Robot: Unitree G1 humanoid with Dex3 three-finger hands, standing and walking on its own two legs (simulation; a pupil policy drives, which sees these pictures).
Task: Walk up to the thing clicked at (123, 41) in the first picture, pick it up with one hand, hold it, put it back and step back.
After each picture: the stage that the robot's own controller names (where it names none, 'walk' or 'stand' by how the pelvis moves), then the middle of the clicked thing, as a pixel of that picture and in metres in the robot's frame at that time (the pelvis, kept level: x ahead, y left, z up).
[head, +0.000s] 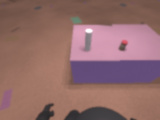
stand; (123, 45) +0.83 -0.33 -0.12
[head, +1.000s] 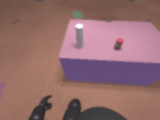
sink last; (118, 44) +0.76 -0.24 -0.08
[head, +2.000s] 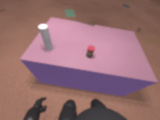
sink last; (90, 52) +0.60 +0.03 -0.08
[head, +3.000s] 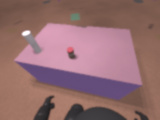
walk; (71, 53) +0.58 +0.26 -0.10
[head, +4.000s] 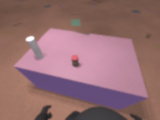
stand; (75, 61) +0.53 +0.19 -0.12
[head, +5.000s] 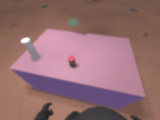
stand; (72, 61) +0.51 +0.22 -0.12
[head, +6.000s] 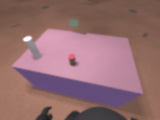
stand; (72, 60) +0.54 +0.22 -0.12
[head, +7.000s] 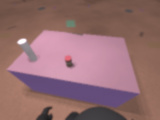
stand; (68, 61) +0.52 +0.25 -0.12
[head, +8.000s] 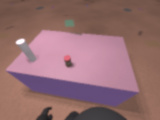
stand; (67, 61) +0.52 +0.26 -0.12
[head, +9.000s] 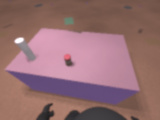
rise first; (68, 60) +0.52 +0.25 -0.12
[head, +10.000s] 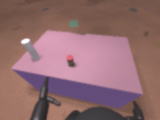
rise first; (70, 61) +0.52 +0.26 -0.12
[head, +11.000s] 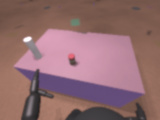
go down; (72, 59) +0.53 +0.25 -0.11
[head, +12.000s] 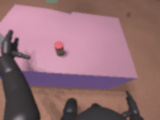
go down; (59, 49) +0.52 +0.24 -0.05
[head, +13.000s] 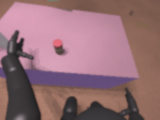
close in; (58, 47) +0.52 +0.24 -0.04
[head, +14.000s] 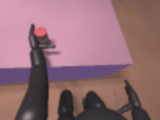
close; (43, 37) +0.54 +0.26 +0.00
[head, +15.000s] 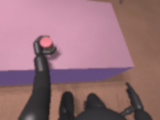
lift; (48, 46) +0.49 +0.24 +0.00
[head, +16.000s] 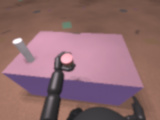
lift; (68, 63) +0.34 +0.17 +0.12
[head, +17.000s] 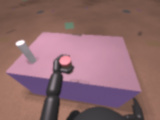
hold; (67, 65) +0.33 +0.18 +0.11
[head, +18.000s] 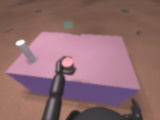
hold; (69, 67) +0.33 +0.17 +0.09
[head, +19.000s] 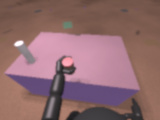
crouch; (69, 66) +0.34 +0.17 +0.08
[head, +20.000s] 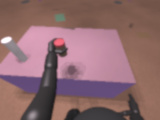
crouch; (61, 48) +0.46 +0.21 +0.11
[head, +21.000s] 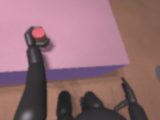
lower; (41, 38) +0.53 +0.25 -0.01
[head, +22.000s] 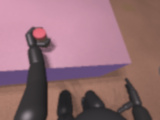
lower; (42, 39) +0.53 +0.25 +0.00
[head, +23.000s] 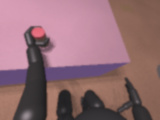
lower; (41, 38) +0.53 +0.25 +0.00
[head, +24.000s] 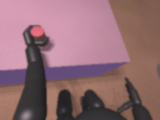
lower; (40, 37) +0.54 +0.25 +0.01
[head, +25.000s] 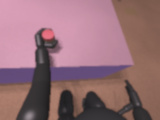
loosen; (50, 40) +0.52 +0.22 +0.01
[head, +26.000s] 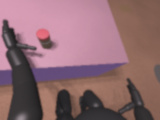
sink last; (44, 39) +0.52 +0.23 +0.00
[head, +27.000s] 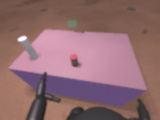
sink last; (74, 60) +0.51 +0.21 -0.07
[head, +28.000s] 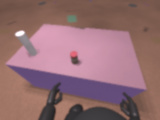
stand; (74, 58) +0.51 +0.20 -0.07
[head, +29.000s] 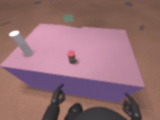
stand; (71, 57) +0.51 +0.21 -0.06
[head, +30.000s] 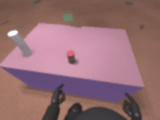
stand; (71, 57) +0.51 +0.21 -0.06
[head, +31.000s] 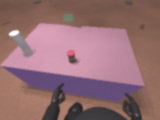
stand; (71, 56) +0.51 +0.21 -0.05
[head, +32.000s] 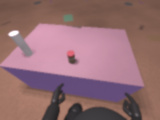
stand; (71, 57) +0.51 +0.21 -0.05
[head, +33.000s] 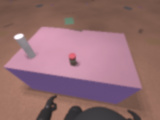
stand; (72, 59) +0.51 +0.20 -0.08
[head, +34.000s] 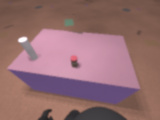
walk; (74, 61) +0.52 +0.19 -0.12
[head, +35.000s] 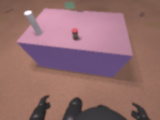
walk; (75, 34) +0.78 +0.24 -0.09
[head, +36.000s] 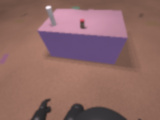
stand; (82, 23) +1.13 +0.22 -0.09
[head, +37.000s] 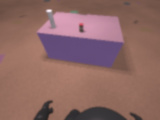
stand; (81, 27) +1.14 +0.23 -0.11
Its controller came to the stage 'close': yes
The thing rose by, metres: 0.23
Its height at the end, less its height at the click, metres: +0.00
